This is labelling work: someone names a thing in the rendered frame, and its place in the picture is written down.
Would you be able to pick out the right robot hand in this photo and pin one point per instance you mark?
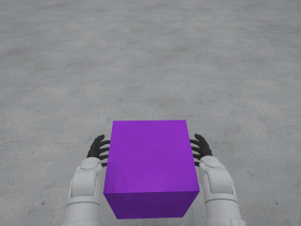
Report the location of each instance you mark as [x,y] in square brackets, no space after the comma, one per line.
[203,150]

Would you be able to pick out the robot right forearm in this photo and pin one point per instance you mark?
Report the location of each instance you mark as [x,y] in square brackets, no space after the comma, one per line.
[219,193]

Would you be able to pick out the left robot hand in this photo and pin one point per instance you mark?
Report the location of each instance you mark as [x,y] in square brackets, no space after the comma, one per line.
[95,150]

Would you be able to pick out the robot left forearm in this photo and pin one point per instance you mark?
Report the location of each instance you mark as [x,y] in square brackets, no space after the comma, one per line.
[84,194]

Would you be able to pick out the carton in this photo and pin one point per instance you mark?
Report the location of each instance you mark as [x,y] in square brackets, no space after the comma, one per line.
[150,171]

